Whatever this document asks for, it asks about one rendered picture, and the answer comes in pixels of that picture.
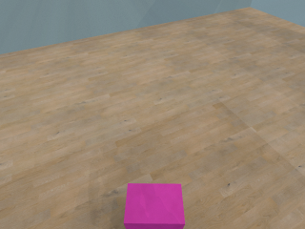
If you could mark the carton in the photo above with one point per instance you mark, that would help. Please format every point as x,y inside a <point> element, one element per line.
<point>154,206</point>

